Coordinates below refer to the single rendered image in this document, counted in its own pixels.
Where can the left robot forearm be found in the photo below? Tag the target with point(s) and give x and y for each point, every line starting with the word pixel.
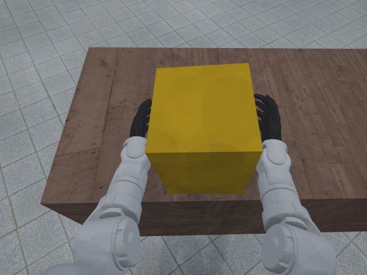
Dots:
pixel 128 185

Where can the pedestal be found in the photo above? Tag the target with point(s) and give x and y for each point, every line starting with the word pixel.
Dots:
pixel 322 101

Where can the robot left hand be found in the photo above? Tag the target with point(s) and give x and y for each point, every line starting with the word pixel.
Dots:
pixel 139 127

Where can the robot right hand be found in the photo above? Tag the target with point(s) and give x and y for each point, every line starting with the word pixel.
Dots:
pixel 269 125

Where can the left robot upper arm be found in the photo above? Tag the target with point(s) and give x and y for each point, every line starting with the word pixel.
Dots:
pixel 107 246

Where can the carton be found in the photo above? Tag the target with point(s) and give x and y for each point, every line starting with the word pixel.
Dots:
pixel 203 135

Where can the right robot upper arm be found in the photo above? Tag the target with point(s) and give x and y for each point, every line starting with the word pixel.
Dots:
pixel 289 250

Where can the right robot forearm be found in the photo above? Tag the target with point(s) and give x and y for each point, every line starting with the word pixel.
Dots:
pixel 278 194

